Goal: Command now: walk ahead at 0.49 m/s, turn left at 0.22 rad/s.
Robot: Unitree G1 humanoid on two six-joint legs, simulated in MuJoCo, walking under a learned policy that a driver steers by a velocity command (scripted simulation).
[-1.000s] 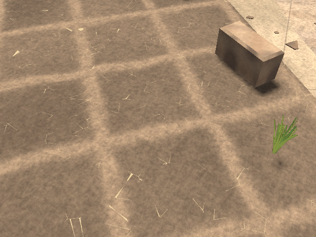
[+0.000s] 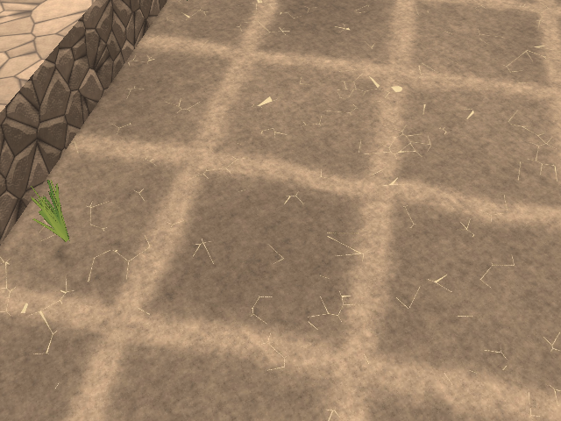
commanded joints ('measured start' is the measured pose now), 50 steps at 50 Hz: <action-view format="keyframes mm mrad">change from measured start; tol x32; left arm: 1 18 88 13 -26 -7 -15 -1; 50 -19 117 52 -216 -21 56 -11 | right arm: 1 35 -19 -3 -66 -5 -6 4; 50 -64 -144 -36 -109 -19 -69 -5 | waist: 1 -28 -102 -34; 14 -12 -120 15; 18 -136 274 -407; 50 -18 -43 -96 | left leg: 1 -157 100 -11 -78 43 -6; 15 214 -6 98 -710 245 15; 18 842 434 -646 -878 50 243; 24 337 242 -57 -1026 298 119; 38 556 281 265 -1011 485 88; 43 544 255 337 -577 1117 31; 46 -269 -59 56 245 -281 -78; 50 -226 107 -2 24 9 -50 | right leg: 1 130 -279 283 -228 109 -207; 14 187 -292 187 -105 157 -114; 19 -517 -75 181 951 -372 6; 33 -455 -166 98 442 205 16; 43 -73 12 -112 247 -59 -123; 46 712 -407 894 -30 -158 -430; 50 230 -250 426 -101 130 -260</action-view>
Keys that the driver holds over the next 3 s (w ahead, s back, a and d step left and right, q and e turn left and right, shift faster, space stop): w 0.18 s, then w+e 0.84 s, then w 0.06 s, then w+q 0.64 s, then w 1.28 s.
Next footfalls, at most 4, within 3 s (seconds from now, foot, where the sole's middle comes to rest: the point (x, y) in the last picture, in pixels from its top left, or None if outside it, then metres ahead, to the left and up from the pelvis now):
0.32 left None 0.34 0.16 -0.78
0.88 right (352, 375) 0.59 -0.12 -0.78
1.42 left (321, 248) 0.96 -0.06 -0.78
1.92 right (400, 191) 1.18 -0.31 -0.78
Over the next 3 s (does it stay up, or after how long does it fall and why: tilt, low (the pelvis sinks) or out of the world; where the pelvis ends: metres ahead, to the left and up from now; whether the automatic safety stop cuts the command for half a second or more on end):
stays up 1.60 -0.25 -0.02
